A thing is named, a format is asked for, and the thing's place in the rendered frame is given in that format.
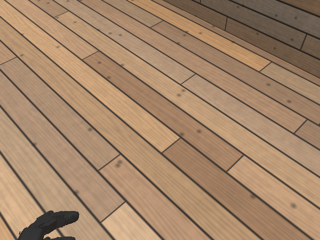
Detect robot left hand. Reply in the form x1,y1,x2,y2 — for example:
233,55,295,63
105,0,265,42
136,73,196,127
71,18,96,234
17,210,79,240

